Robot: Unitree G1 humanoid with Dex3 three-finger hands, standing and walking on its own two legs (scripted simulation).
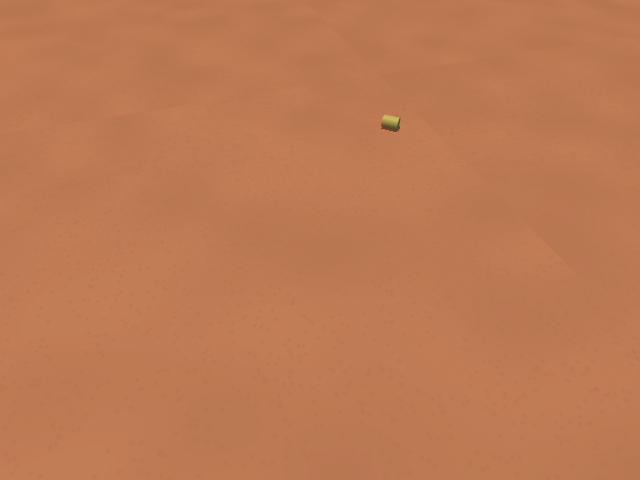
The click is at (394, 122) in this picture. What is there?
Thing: lying can
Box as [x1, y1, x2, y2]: [381, 114, 399, 129]
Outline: 384,114 381,126 397,129 399,117
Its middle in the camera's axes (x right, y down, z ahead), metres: +0.42 -0.68 +2.30
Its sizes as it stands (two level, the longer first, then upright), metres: 0.094 0.073 0.073
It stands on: the floor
